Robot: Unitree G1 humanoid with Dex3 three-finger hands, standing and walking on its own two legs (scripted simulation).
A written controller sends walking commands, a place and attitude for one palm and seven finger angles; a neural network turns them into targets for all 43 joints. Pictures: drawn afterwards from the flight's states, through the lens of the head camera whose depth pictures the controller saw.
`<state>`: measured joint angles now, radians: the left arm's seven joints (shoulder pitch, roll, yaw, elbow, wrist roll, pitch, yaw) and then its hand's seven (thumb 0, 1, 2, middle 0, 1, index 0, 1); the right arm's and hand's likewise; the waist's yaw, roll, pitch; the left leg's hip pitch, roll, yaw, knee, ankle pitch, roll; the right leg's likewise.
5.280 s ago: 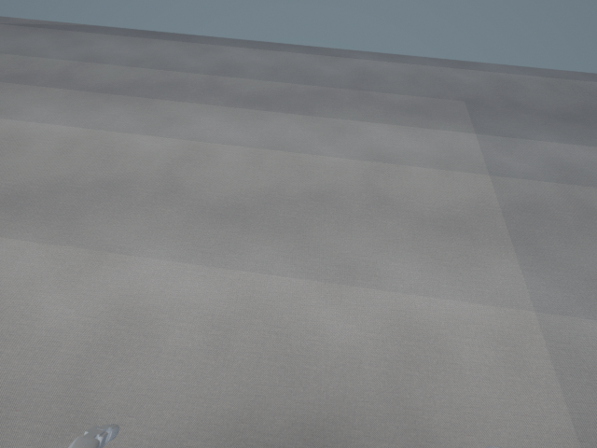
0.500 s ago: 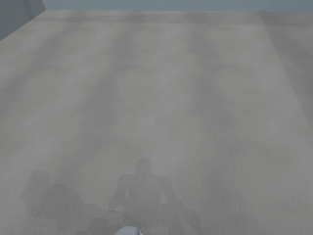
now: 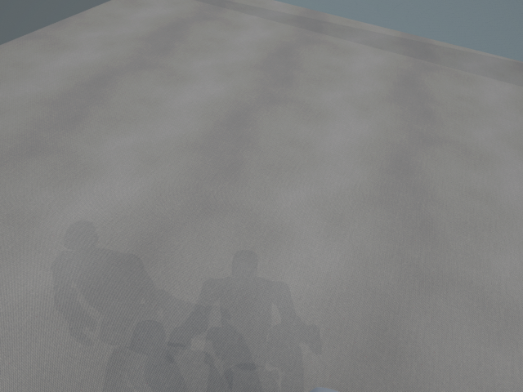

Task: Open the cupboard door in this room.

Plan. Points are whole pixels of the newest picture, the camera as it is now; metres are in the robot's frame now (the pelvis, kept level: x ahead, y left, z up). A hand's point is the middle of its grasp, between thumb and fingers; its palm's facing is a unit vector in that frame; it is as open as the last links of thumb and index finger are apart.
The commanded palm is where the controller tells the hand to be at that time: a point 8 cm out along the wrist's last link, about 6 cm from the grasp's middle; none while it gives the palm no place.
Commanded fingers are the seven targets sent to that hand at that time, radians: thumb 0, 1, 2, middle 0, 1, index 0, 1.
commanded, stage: turn or walk to find it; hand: left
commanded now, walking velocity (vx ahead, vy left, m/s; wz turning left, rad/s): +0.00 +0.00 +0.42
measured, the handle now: out of the picture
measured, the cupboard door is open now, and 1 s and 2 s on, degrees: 0 0 0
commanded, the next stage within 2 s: none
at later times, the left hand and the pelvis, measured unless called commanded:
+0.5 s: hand out of the picture +0.00 +0.14 -0.15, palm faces +0.24 -0.93 -0.27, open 7.4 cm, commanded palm none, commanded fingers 0.00 0.90 0.90 -0.20 -0.30 -0.20 -0.30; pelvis -0.03 -0.06 +0.00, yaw +14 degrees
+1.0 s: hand out of the picture -0.11 +0.20 -0.17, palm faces +0.46 -0.85 -0.24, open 7.4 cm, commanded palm none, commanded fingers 0.00 0.90 0.90 -0.20 -0.30 -0.20 -0.30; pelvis -0.07 -0.01 +0.00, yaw +25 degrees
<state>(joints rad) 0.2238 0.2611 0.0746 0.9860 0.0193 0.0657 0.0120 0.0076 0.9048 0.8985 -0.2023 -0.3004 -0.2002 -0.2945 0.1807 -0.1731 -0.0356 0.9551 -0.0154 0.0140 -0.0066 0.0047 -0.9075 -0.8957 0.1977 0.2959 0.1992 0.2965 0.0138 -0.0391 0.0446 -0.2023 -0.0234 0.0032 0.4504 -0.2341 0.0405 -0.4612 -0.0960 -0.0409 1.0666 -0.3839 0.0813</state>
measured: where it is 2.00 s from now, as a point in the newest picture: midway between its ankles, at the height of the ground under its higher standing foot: outside the picture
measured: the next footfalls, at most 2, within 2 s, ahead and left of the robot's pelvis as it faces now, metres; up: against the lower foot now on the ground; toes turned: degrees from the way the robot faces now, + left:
right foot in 0.24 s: +0.03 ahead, -0.14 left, +0.00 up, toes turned +3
left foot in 0.76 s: -0.07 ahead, +0.09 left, +0.00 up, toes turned +25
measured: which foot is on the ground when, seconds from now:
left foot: down 0.00-0.24, up 0.26-0.74, down 0.76-1.00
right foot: up 0.00-0.22, down 0.24-0.76, up 0.78-1.00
